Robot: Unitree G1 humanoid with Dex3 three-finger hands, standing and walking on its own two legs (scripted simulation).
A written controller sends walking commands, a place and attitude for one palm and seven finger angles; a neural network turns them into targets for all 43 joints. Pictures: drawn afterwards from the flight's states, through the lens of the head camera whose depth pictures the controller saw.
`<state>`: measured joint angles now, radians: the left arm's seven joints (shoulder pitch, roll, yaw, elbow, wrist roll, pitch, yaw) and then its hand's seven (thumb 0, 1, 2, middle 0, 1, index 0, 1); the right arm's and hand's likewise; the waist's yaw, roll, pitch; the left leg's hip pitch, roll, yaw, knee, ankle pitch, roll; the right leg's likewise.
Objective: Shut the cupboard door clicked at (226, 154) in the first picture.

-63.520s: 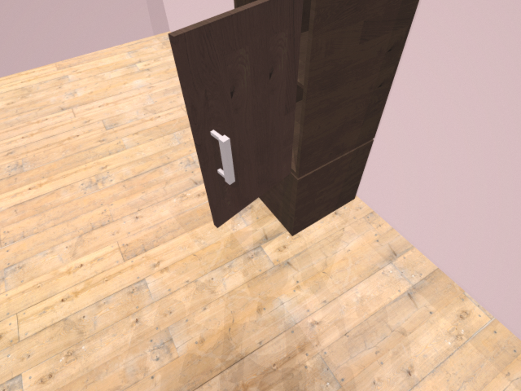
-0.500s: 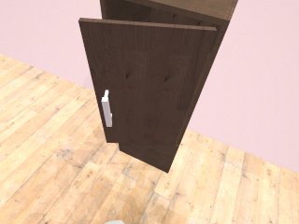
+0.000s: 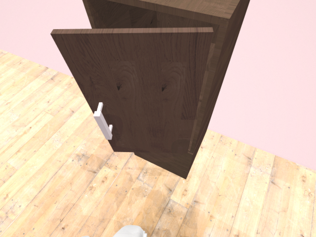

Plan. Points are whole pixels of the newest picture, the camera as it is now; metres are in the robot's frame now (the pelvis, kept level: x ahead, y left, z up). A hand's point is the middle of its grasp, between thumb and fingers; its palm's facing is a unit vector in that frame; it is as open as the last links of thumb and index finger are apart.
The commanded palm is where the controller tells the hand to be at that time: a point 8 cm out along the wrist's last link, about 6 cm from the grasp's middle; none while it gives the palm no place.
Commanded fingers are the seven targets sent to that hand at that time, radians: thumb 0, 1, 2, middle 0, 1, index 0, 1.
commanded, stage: come to a stop and stand still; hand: left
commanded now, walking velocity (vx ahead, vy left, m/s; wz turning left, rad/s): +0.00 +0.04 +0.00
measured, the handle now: (104, 121) +0.44 +0.22 -0.06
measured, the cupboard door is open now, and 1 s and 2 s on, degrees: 25 25 25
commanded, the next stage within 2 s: look again from close up in 0.68 s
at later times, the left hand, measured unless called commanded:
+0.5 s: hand out of the picture -0.02 +0.27 -0.16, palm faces -0.02 -0.96 -0.30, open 7.4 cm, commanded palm none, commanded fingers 0.00 0.90 0.90 -0.20 -0.30 -0.20 -0.30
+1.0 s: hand out of the picture +0.00 +0.24 -0.17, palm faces -0.03 -0.97 -0.23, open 7.3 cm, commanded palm none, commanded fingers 0.00 0.90 0.90 -0.20 -0.30 -0.20 -0.30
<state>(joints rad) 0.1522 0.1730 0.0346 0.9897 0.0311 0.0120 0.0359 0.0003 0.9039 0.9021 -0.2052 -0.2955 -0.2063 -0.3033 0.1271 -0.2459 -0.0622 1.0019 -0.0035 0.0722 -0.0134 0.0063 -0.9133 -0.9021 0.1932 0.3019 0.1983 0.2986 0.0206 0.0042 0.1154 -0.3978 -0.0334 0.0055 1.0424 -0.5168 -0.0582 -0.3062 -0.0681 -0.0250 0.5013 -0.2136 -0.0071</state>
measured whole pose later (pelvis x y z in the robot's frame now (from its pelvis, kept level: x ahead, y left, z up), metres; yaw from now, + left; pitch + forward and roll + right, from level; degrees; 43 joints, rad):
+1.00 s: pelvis -0.02 +0.06 +0.00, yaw -2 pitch +0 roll +1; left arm 0.27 0.15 -0.01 1.08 0.01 0.00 0.03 0.01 0.93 0.90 -0.20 -0.30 -0.20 -0.30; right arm 0.30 -0.16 0.02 1.07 -0.01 -0.02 -0.02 0.02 -0.92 -0.90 0.20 0.30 0.20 0.30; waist 0.00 0.04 0.03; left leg -0.15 -0.03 0.10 0.41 -0.26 0.04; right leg -0.27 -0.01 0.02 0.47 -0.20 -0.01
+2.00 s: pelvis -0.07 +0.04 -0.13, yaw +4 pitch +15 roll -2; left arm 0.40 0.21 0.11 -0.05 -0.29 -0.62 -0.29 0.02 0.90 0.90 -0.56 -0.69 -0.56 -0.69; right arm 0.11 -0.26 -0.01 0.49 0.00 -0.28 -0.04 0.01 -0.91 -0.90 0.19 0.30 0.20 0.30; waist 0.07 0.01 -0.11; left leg -1.04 -0.01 -0.05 1.38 -0.60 0.00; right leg -1.07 -0.02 -0.13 1.31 -0.51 -0.06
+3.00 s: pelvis -0.04 +0.05 -0.11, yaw +3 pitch +18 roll -2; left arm 0.38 0.25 0.18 -0.07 -0.30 -0.40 -0.27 0.01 0.90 0.90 -1.30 -1.49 -1.30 -1.50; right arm 0.25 -0.24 0.02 0.46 0.01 -0.16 -0.04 0.01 -0.90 -0.90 0.20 0.30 0.20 0.30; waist 0.01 0.04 -0.17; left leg -0.97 0.00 -0.03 1.27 -0.61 0.02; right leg -1.00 -0.01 -0.11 1.20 -0.51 -0.03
